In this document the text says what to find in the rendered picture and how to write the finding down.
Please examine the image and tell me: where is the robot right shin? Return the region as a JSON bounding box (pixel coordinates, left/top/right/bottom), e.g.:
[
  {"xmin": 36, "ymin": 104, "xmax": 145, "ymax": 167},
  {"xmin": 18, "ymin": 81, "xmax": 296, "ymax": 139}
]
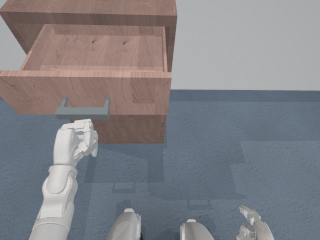
[{"xmin": 186, "ymin": 219, "xmax": 196, "ymax": 223}]

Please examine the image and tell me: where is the robot right hand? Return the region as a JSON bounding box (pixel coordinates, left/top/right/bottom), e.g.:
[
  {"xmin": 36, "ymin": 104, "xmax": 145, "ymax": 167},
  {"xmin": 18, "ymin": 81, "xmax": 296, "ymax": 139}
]
[{"xmin": 236, "ymin": 205, "xmax": 275, "ymax": 240}]

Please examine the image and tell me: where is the robot right thigh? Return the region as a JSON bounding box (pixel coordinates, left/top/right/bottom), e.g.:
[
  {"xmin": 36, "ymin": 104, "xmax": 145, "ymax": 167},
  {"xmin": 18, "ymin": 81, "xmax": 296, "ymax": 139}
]
[{"xmin": 179, "ymin": 222, "xmax": 214, "ymax": 240}]

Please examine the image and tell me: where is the handle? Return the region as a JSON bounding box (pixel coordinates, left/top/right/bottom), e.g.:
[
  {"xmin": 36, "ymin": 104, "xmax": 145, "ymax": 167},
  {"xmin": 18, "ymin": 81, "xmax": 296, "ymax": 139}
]
[{"xmin": 55, "ymin": 97, "xmax": 110, "ymax": 120}]

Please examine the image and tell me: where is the drawer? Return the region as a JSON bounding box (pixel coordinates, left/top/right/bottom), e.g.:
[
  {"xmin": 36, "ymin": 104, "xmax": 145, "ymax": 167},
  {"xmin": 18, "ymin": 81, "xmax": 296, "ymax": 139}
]
[{"xmin": 0, "ymin": 24, "xmax": 172, "ymax": 115}]

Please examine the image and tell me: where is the robot left hand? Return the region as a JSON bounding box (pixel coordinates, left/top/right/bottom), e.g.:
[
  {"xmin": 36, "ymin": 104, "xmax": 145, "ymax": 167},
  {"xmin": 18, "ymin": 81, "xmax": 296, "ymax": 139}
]
[{"xmin": 53, "ymin": 119, "xmax": 98, "ymax": 168}]

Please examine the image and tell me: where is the left robot forearm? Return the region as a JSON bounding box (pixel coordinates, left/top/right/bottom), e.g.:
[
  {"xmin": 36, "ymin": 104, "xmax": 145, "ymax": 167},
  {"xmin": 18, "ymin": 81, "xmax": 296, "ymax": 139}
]
[{"xmin": 29, "ymin": 164, "xmax": 78, "ymax": 240}]

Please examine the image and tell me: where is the cabinet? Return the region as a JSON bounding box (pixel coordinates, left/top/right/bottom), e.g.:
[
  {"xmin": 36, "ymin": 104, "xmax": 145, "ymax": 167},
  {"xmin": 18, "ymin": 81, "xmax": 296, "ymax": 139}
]
[{"xmin": 0, "ymin": 0, "xmax": 178, "ymax": 144}]

